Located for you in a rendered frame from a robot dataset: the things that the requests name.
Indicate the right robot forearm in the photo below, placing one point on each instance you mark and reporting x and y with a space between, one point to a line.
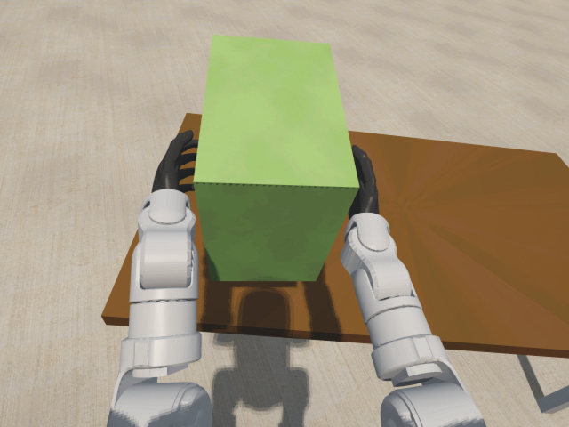
404 350

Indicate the right robot upper arm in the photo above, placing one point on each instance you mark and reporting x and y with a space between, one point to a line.
432 405

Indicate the left robot forearm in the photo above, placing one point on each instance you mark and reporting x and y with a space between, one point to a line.
162 337

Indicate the right robot hand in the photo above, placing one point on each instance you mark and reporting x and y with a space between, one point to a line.
366 199

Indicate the left robot upper arm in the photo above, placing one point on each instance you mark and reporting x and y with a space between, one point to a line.
163 405

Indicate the left robot hand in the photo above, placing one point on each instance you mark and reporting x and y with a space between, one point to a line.
168 173

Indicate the carton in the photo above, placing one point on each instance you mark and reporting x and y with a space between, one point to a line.
275 174

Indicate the table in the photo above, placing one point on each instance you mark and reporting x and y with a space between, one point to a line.
483 232

